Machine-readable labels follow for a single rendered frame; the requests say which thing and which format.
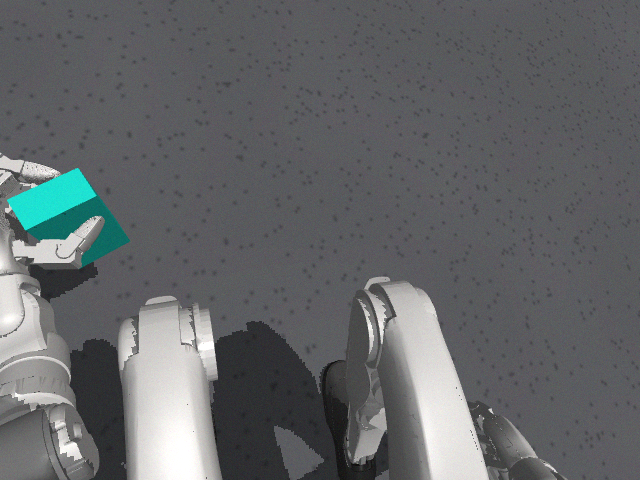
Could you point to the left robot arm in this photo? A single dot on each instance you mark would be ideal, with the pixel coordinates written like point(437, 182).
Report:
point(42, 436)

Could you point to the right robot hand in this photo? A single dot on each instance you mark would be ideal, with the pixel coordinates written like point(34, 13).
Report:
point(503, 445)

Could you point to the right robot foot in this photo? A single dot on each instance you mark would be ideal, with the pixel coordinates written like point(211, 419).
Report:
point(336, 405)

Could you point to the right robot arm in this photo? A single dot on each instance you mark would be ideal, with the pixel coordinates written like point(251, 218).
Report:
point(534, 469)

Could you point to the carton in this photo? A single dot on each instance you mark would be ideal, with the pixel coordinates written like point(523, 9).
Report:
point(56, 208)

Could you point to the left robot hand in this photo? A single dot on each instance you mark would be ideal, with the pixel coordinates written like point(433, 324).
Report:
point(16, 255)

